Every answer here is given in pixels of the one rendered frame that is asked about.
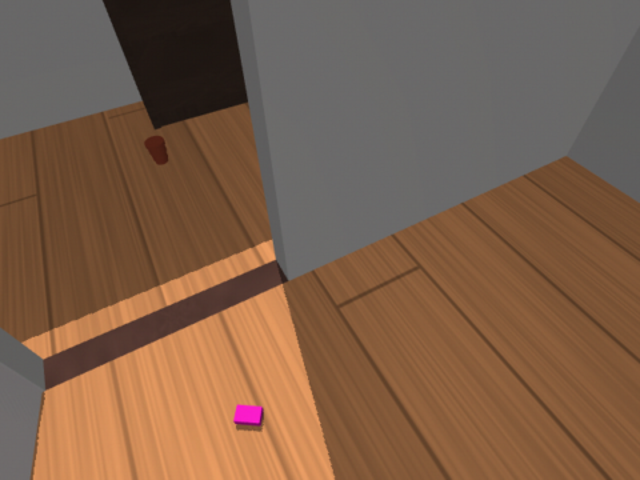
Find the bookshelf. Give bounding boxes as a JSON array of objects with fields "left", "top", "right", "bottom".
[{"left": 103, "top": 0, "right": 248, "bottom": 130}]

